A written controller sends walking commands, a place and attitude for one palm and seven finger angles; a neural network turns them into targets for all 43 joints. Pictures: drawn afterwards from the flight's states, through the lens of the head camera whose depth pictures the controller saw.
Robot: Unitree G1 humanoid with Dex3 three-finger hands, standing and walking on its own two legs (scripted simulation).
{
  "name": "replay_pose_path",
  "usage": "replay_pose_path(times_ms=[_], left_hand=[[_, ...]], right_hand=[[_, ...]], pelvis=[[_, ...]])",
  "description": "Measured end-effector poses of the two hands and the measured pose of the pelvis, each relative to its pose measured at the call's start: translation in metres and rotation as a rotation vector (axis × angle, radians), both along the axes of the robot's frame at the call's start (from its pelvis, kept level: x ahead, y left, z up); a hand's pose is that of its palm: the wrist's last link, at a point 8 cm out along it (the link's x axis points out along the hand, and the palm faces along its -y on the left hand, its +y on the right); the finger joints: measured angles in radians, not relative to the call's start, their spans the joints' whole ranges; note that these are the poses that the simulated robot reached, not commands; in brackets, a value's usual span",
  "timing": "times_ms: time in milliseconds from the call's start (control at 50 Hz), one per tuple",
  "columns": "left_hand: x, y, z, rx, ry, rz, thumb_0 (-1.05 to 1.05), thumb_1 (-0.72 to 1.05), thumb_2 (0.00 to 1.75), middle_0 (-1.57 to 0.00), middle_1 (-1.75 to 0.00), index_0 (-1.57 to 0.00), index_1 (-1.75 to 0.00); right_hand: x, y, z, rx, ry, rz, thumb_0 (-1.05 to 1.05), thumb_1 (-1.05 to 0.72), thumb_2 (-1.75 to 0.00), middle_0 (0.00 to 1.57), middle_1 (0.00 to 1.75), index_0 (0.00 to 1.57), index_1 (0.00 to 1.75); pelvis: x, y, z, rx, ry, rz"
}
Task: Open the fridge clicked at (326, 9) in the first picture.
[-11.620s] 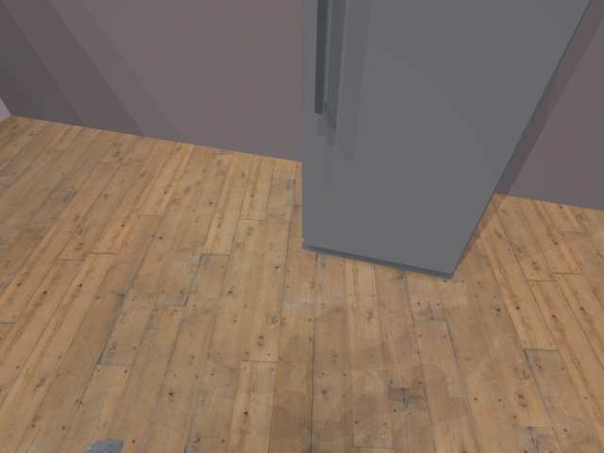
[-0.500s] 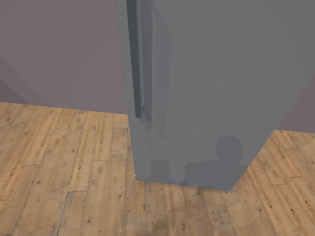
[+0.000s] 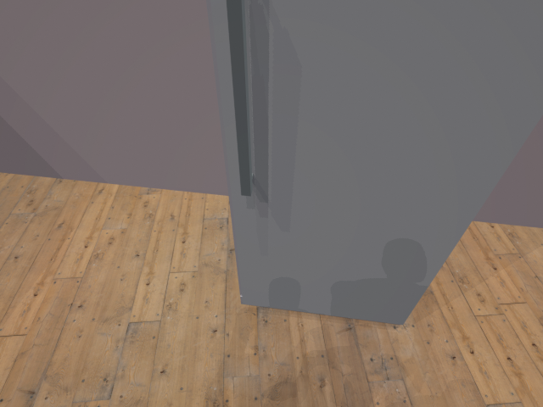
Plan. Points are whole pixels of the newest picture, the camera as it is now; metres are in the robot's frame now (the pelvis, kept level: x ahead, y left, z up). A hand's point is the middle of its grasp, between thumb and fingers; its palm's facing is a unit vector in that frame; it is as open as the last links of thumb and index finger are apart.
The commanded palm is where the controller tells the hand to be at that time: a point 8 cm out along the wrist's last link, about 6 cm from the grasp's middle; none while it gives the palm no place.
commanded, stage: look again from close up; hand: left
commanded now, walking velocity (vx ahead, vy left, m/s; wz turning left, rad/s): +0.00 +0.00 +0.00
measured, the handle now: (243, 93) +0.59 +0.09 +0.20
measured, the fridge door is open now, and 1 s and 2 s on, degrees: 0 0 0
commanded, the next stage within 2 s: shuffle to correct the standing spot in 1.96 s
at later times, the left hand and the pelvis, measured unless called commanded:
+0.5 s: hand out of the picture -0.01 +0.15 -0.18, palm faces +0.04 -0.99 -0.16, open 7.4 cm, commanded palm none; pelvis -0.01 -0.02 +0.00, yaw +0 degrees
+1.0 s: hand out of the picture -0.01 +0.14 -0.17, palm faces +0.06 -0.98 -0.17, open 7.4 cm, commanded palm none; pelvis +0.00 -0.02 +0.00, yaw +1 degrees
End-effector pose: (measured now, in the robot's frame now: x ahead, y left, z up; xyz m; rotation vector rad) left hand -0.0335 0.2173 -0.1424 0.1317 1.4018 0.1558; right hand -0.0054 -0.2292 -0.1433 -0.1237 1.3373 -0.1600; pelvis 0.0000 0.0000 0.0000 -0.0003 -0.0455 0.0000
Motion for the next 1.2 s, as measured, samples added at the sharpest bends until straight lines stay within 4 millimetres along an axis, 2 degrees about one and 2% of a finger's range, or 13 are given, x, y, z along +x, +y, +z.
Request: replay_pose_path(times_ms=[120, 260, 600, 860, 1200], left_hand=[[0.004, -0.012, -0.003, -0.016, -0.021, -0.001, 0.00, 0.91, 0.90, -0.20, -0.30, -0.20, -0.30], [0.011, -0.020, -0.004, -0.022, -0.047, -0.001, 0.00, 0.91, 0.90, -0.20, -0.30, -0.20, -0.30], [0.010, -0.022, -0.004, -0.014, -0.039, 0.011, 0.00, 0.91, 0.90, -0.20, -0.30, -0.20, -0.30], [0.008, -0.027, -0.002, -0.014, -0.016, 0.024, 0.00, 0.91, 0.90, -0.20, -0.30, -0.20, -0.30], [0.033, -0.035, 0.000, -0.018, -0.018, 0.025, 0.00, 0.91, 0.90, -0.20, -0.30, -0.20, -0.30]], right_hand=[[-0.011, 0.001, -0.002, 0.012, 0.021, -0.009, 0.01, -0.91, -0.90, 0.20, 0.30, 0.20, 0.30], [-0.012, 0.000, -0.003, 0.020, 0.014, -0.012, 0.01, -0.90, -0.90, 0.20, 0.30, 0.20, 0.30], [-0.010, -0.007, -0.003, 0.013, 0.020, -0.007, 0.00, -0.91, -0.90, 0.20, 0.30, 0.20, 0.30], [-0.001, -0.010, -0.003, 0.019, 0.023, 0.002, 0.00, -0.91, -0.90, 0.20, 0.30, 0.20, 0.30], [0.018, -0.013, -0.001, 0.026, 0.045, 0.005, 0.00, -0.91, -0.90, 0.20, 0.30, 0.20, 0.30]], pelvis=[[-0.003, -0.006, 0.000, 0.001, -0.002, 0.004], [-0.007, -0.012, -0.001, -0.002, 0.001, 0.005], [-0.009, -0.018, -0.001, -0.003, 0.007, 0.009], [-0.002, -0.022, 0.000, -0.002, 0.017, 0.014], [0.019, -0.028, 0.002, 0.001, 0.035, 0.017]])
